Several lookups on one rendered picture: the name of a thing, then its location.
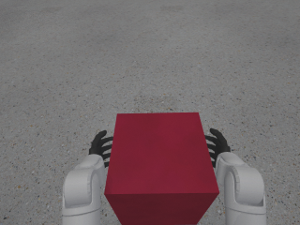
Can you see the robot right forearm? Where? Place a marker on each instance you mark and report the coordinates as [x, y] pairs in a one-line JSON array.
[[244, 191]]

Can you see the carton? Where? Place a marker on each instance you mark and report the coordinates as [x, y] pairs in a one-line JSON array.
[[160, 171]]

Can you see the robot right hand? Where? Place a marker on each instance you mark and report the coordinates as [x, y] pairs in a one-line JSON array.
[[220, 146]]

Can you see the robot left hand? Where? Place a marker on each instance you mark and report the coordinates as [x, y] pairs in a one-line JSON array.
[[96, 148]]

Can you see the robot left forearm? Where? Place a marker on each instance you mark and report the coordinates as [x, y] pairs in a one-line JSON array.
[[81, 199]]

